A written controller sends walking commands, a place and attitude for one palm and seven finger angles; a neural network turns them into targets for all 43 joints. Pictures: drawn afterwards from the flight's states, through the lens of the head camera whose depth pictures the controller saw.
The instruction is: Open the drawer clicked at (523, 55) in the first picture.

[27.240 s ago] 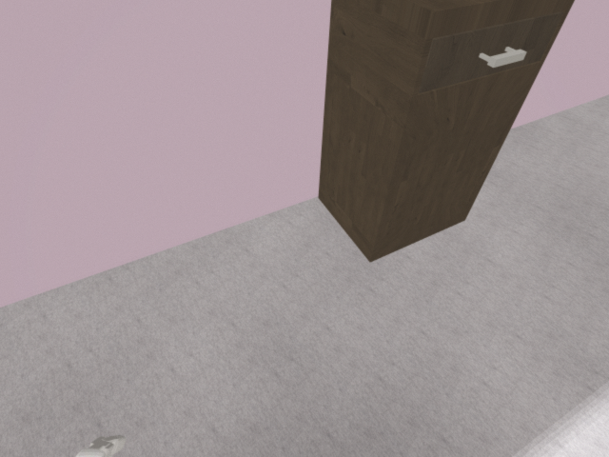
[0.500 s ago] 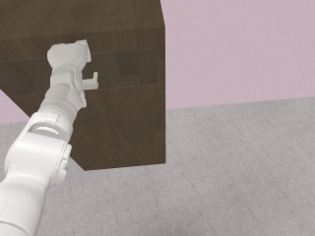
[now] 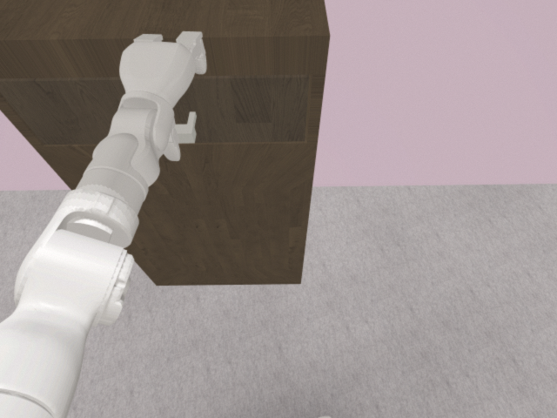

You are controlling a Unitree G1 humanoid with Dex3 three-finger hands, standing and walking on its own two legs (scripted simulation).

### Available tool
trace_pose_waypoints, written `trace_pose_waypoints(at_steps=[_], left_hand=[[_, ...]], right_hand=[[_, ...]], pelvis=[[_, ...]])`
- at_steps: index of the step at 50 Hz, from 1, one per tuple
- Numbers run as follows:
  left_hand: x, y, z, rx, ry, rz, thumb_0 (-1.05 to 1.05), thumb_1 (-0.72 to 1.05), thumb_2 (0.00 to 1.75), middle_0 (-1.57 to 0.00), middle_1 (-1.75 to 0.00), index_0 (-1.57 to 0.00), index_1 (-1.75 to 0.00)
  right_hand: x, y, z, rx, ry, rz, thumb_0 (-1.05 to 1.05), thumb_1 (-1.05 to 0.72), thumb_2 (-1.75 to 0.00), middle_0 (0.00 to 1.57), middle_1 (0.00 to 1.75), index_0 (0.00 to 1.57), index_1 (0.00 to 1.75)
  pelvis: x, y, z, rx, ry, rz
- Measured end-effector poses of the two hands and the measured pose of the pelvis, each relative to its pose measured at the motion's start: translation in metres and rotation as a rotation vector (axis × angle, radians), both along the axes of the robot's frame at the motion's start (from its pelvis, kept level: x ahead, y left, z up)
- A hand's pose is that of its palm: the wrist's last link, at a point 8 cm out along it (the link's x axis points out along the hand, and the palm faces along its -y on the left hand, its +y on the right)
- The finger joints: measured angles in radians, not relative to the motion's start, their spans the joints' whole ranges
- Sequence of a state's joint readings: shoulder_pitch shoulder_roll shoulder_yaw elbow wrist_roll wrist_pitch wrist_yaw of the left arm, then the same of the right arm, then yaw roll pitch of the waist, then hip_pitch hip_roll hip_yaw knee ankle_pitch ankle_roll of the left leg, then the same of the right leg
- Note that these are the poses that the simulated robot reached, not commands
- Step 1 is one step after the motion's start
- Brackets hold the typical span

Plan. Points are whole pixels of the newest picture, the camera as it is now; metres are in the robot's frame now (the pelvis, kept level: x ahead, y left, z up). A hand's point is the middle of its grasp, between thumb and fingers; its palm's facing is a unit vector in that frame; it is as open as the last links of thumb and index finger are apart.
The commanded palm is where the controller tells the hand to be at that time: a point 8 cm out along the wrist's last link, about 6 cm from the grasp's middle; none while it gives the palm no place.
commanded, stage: move the hooked fingers above the handle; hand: left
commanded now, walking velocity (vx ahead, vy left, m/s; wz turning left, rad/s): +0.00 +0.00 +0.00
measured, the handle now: (160, 125) +0.57 +0.17 +0.07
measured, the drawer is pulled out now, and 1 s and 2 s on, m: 0.00 0.00 0.00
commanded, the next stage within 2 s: none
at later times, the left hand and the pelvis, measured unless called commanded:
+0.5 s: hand (131, 145) +0.49 +0.18 +0.11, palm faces +0.00 +0.01 -1.00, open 14.0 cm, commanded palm +0.51 +0.18 +0.18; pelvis -0.02 +0.01 +0.00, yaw +3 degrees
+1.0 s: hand (147, 123) +0.52 +0.16 +0.12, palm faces -0.11 +0.02 -0.99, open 13.9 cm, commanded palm +0.51 +0.18 +0.17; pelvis -0.02 +0.01 +0.00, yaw -1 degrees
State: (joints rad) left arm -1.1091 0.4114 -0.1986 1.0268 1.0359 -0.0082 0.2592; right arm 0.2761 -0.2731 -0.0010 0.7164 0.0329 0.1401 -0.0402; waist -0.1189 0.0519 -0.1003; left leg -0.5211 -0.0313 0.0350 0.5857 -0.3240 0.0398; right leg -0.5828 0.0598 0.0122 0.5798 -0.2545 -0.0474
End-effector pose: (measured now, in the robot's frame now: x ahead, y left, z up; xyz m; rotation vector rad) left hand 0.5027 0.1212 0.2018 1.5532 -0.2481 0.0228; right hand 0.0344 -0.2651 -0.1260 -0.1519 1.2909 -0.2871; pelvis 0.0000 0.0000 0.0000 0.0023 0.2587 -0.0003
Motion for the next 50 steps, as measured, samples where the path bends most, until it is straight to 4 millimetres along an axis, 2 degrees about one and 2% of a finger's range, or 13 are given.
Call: trace_pose_waypoints(at_steps=[5,9,12,17,20,22,25,30,32,36,42,46,50], left_hand=[[0.0,-0.009,0.011,0.029,0.088,0.097,0.0,-0.49,0.3,-0.49,-1.31,-0.4,-1.35],[-0.002,-0.004,0.012,0.023,0.19,0.141,0.0,-0.49,0.3,-0.43,-1.26,-0.36,-1.29],[-0.005,0.02,-0.003,0.024,0.28,0.181,0.0,-0.49,0.3,-0.38,-1.24,-0.34,-1.26],[-0.022,0.076,-0.044,0.047,0.378,0.173,0.0,-0.49,0.3,-0.34,-1.21,-0.32,-1.22],[-0.033,0.088,-0.053,0.043,0.325,0.086,0.0,-0.49,0.3,-0.34,-1.21,-0.29,-1.21],[-0.038,0.084,-0.048,0.05,0.265,0.004,0.0,-0.49,0.3,-0.33,-1.21,-0.28,-1.2],[-0.038,0.066,-0.037,0.037,0.175,-0.073,-0.01,-0.49,0.3,-0.33,-1.2,-0.28,-1.2],[-0.008,0.037,-0.023,-0.051,0.087,-0.031,-0.01,-0.49,0.3,-0.33,-1.2,-0.3,-1.2],[0.002,0.032,-0.018,-0.049,0.072,0.013,0.0,-0.49,0.3,-0.4,-1.27,-0.35,-1.24],[0.004,0.026,-0.011,-0.018,0.071,0.076,0.0,-0.49,0.3,-0.5,-1.32,-0.42,-1.33],[0.001,0.019,-0.005,0.005,0.159,0.15,0.0,-0.49,0.3,-0.43,-1.26,-0.37,-1.27],[0.0,0.021,-0.005,-0.008,0.216,0.148,0.0,-0.49,0.3,-0.38,-1.23,-0.33,-1.24],[-0.001,0.038,-0.024,0.041,0.282,0.163,0.0,-0.49,0.3,-0.35,-1.22,-0.31,-1.22]], right_hand=[[0.001,0.022,-0.004,0.047,-0.013,-0.046,0.01,-0.91,-0.9,0.2,0.3,0.21,0.3],[0.002,0.024,0.004,0.028,-0.08,-0.084,0.01,-0.91,-0.9,0.2,0.3,0.21,0.3],[-0.002,0.018,0.012,-0.011,-0.119,-0.094,0.01,-0.91,-0.9,0.2,0.3,0.21,0.3],[-0.021,-0.002,0.017,-0.09,-0.086,-0.059,0.01,-0.91,-0.9,0.2,0.3,0.21,0.3],[-0.035,-0.012,0.019,-0.124,-0.008,-0.014,0.01,-0.91,-0.9,0.2,0.3,0.21,0.3],[-0.042,-0.016,0.02,-0.135,0.048,0.018,0.01,-0.91,-0.9,0.2,0.3,0.21,0.3],[-0.047,-0.018,0.02,-0.133,0.103,0.043,0.01,-0.91,-0.9,0.2,0.3,0.21,0.3],[-0.042,-0.008,0.018,-0.097,0.092,0.01,0.01,-0.91,-0.9,0.2,0.3,0.21,0.3],[-0.039,0.0,0.014,-0.073,0.079,0.0,0.01,-0.91,-0.9,0.2,0.3,0.21,0.3],[-0.033,0.02,0.001,-0.008,0.07,-0.004,0.01,-0.91,-0.9,0.2,0.3,0.21,0.3],[-0.024,0.04,-0.002,0.045,-0.003,-0.049,0.01,-0.91,-0.9,0.2,0.3,0.21,0.3],[-0.027,0.037,0.003,0.022,-0.044,-0.066,0.01,-0.91,-0.9,0.2,0.3,0.21,0.3],[-0.041,0.023,0.006,-0.023,-0.04,-0.071,0.01,-0.91,-0.9,0.2,0.3,0.21,0.3]], pelvis=[[-0.004,0.003,0.003,0.003,-0.026,-0.022],[-0.011,0.003,0.005,0.006,-0.046,-0.038],[-0.017,0.002,0.005,0.007,-0.05,-0.044],[-0.025,0.003,0.001,0.003,-0.034,-0.025],[-0.026,0.004,-0.002,-0.003,-0.017,0.008],[-0.024,0.006,-0.003,-0.008,-0.003,0.032],[-0.017,0.01,-0.005,-0.016,0.009,0.061],[-0.007,0.017,-0.006,-0.02,0.023,0.051],[-0.004,0.019,-0.006,-0.02,0.033,0.041],[-0.002,0.022,-0.005,-0.018,0.029,0.021],[-0.01,0.02,-0.003,-0.009,-0.001,-0.002],[-0.018,0.016,-0.002,-0.005,-0.008,-0.012],[-0.025,0.013,-0.005,-0.003,0.003,-0.014]])
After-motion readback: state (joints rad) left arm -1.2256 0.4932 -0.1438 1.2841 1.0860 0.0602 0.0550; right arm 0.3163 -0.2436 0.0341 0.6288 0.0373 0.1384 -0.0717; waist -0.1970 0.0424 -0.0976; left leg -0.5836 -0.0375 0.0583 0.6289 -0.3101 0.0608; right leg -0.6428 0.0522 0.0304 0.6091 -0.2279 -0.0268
